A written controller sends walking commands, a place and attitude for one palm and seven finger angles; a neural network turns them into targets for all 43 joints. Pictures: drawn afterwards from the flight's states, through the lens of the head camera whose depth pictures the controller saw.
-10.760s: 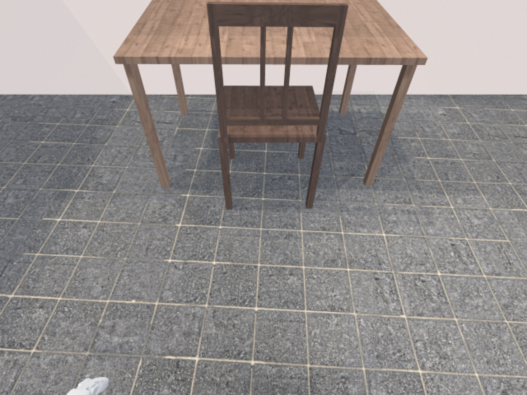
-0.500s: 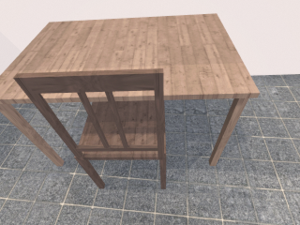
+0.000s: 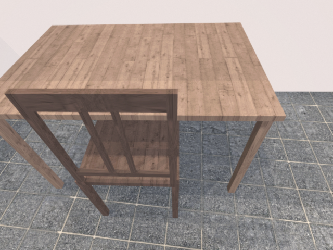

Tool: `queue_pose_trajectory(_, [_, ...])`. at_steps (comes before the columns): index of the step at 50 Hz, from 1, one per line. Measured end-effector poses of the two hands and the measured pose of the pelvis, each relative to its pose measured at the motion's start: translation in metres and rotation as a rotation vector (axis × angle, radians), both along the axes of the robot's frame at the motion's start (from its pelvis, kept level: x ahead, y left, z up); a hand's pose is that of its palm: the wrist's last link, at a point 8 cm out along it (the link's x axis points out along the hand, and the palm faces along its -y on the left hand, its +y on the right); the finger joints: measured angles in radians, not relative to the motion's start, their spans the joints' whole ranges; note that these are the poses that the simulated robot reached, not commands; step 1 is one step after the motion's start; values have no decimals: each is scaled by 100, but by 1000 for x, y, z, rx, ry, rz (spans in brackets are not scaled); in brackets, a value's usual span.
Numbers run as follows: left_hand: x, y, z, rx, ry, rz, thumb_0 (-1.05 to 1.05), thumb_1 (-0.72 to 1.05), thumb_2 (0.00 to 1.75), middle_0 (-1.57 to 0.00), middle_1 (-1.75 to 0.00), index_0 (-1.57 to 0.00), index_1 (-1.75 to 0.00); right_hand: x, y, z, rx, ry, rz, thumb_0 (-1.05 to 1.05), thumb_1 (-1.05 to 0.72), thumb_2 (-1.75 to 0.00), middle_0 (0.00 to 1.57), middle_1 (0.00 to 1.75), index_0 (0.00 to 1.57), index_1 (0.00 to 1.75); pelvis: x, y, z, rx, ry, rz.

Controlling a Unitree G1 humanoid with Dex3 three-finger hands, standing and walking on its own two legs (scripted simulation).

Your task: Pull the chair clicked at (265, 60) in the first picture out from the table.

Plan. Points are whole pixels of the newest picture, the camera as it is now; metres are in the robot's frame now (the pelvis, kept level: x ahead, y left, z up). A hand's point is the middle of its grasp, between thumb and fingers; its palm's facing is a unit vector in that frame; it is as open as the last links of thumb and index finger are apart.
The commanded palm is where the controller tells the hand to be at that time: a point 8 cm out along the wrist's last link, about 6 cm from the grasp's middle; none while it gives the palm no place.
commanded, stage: come to a stop and stand still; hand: left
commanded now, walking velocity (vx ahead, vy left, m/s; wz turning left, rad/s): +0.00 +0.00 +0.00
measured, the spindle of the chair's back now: (99, 146) +0.43 +0.25 -0.07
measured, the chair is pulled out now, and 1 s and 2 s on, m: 0.00 0.00 0.00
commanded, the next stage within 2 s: look again from close up in 0.30 s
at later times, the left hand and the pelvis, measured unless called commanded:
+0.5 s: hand out of the picture +0.00 +0.15 -0.17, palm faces +0.02 -0.98 -0.20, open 7.4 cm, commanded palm none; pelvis +0.01 -0.01 +0.00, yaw +0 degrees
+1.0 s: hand out of the picture +0.00 +0.15 -0.17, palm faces +0.02 -0.98 -0.19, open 7.4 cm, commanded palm none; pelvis +0.01 -0.01 +0.00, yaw +0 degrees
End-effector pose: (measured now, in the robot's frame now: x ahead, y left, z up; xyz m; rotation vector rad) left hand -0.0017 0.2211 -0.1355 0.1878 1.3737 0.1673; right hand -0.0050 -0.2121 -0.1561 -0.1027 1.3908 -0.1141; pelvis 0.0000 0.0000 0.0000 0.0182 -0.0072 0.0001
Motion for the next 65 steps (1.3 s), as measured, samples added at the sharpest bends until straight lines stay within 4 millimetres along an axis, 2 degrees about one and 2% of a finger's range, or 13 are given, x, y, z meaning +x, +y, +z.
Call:
queue_pose_trajectory(13, [1,-11,-2,-18,18,7,1,92,90,-20,-30,-20,-30,13,-10,4,-17,-1,6,1,-92,-90,20,30,20,30,10,-7,2,-2,-4,1])
queue_pose_trajectory(48, [-7,-25,-5,-44,29,21,1,91,90,-20,-30,-20,-30,1,-7,7,-5,43,-2,1,-91,-90,20,30,20,30,13,-14,3,-7,-3,8])
queue_pose_trajectory(65, [-9,-24,-5,-46,31,23,1,91,90,-20,-30,-20,-30,-2,-3,7,1,51,-7,1,-91,-90,20,30,20,30,12,-12,3,-7,2,7])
